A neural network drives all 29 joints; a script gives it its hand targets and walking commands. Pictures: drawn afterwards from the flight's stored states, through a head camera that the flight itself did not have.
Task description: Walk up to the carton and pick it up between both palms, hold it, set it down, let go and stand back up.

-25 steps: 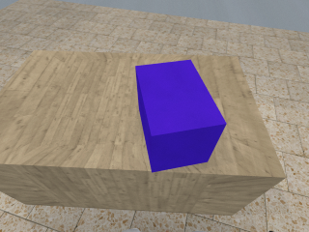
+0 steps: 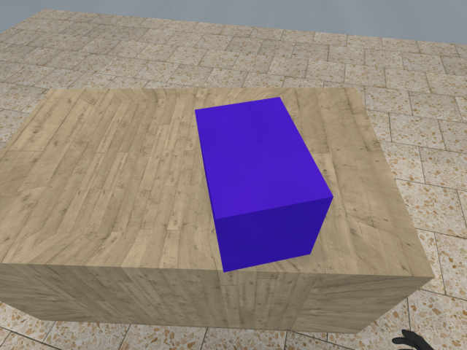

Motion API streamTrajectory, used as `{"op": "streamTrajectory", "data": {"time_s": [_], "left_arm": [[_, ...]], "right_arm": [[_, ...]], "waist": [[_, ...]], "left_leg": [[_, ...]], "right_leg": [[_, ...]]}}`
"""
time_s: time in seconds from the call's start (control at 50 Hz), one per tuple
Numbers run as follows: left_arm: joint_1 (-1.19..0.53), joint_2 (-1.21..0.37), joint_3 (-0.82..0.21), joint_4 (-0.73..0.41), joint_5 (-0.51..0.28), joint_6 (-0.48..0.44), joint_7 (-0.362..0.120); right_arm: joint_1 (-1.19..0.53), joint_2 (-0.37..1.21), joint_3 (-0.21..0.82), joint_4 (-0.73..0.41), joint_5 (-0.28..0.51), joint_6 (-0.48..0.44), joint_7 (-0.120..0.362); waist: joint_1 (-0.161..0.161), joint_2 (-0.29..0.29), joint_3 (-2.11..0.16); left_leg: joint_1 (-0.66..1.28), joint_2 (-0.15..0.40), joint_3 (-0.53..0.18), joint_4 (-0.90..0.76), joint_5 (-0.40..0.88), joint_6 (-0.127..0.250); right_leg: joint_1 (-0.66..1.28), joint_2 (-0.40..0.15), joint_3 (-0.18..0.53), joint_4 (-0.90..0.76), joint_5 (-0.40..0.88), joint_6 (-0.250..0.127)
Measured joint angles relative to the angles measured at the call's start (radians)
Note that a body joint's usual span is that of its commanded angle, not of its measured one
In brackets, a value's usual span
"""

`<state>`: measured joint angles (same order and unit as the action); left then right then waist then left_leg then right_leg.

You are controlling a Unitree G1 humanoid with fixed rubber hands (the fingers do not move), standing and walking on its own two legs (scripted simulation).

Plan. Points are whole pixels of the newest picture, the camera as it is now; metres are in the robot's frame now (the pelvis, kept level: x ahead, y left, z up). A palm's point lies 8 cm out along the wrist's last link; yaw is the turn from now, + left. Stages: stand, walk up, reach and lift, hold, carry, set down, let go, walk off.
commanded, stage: walk up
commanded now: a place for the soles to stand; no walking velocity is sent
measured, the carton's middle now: (252, 182) +0.48 -0.03 -0.06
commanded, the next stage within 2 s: reach and lift in 0.90 s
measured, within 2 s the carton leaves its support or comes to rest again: neither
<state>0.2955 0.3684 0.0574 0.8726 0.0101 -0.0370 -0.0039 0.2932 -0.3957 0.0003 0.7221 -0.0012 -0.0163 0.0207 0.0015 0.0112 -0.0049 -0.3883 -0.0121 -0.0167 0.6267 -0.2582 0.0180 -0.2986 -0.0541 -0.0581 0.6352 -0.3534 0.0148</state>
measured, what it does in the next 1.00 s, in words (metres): stands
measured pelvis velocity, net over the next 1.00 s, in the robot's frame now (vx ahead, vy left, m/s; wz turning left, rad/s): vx -0.01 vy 0.00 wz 0.00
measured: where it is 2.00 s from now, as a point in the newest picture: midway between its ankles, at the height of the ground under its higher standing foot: outside the picture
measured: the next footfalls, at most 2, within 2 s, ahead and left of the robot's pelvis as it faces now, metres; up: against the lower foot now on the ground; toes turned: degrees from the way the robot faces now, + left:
none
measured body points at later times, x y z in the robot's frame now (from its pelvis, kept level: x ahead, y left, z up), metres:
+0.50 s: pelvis +0.00 +0.00 +0.00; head +0.00 +0.00 +0.45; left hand +0.06 +0.31 -0.11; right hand +0.10 -0.30 -0.10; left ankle +0.04 +0.12 -0.72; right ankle -0.01 -0.13 -0.72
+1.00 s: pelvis -0.01 +0.00 +0.00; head +0.01 +0.00 +0.45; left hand +0.07 +0.31 -0.12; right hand +0.09 -0.30 -0.11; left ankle +0.04 +0.12 -0.72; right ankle -0.01 -0.13 -0.72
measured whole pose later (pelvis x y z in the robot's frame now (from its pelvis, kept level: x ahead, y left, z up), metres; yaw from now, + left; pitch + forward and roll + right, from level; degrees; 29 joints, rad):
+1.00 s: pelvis -0.01 +0.00 +0.00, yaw +0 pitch -1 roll +0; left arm 0.24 0.37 0.05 0.78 0.00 0.17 0.01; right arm 0.21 -0.38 -0.03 0.87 -0.13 -0.11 0.04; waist 0.00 0.01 0.05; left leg -0.39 -0.01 -0.02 0.65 -0.25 0.02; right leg -0.30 -0.05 -0.06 0.66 -0.35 0.01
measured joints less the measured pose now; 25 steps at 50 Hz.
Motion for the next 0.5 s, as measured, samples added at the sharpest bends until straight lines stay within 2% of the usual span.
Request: {"op": "streamTrajectory", "data": {"time_s": [0.5], "left_arm": [[0.000, 0.000, -0.002, 0.003, 0.000, 0.000, 0.002]], "right_arm": [[-0.003, 0.000, 0.000, 0.017, -0.006, 0.000, 0.000]], "waist": [[0.000, 0.000, -0.014]], "left_leg": [[0.000, 0.000, 0.000, 0.000, 0.006, 0.000]], "right_leg": [[0.000, 0.000, 0.000, 0.000, 0.006, 0.000]]}}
